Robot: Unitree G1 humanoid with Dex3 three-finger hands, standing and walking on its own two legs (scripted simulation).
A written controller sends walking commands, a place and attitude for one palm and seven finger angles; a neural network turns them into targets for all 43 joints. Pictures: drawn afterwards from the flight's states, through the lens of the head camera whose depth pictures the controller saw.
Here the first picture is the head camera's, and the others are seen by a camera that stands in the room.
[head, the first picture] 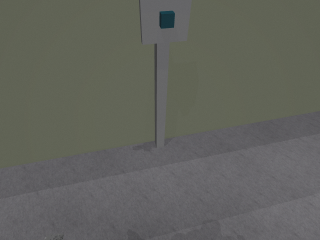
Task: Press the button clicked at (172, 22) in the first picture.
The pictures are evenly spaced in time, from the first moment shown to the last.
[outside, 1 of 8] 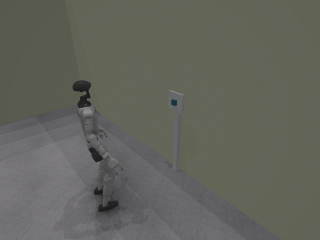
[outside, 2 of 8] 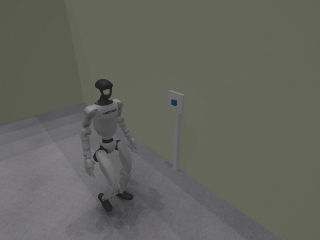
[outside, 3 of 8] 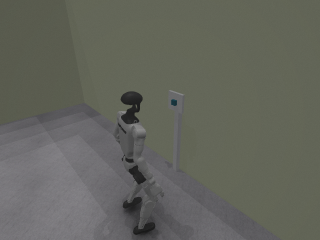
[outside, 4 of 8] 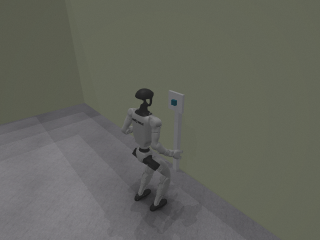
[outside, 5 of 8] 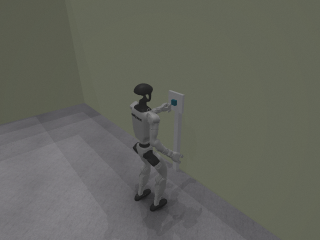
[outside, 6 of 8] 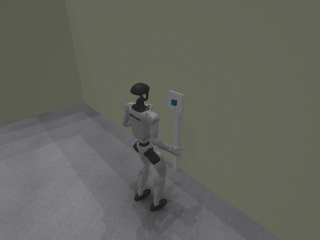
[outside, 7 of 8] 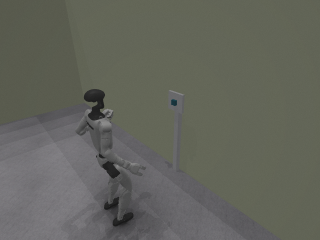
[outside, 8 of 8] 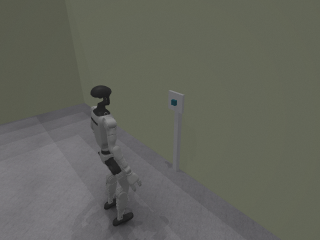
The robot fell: no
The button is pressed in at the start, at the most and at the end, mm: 0 13 0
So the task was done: yes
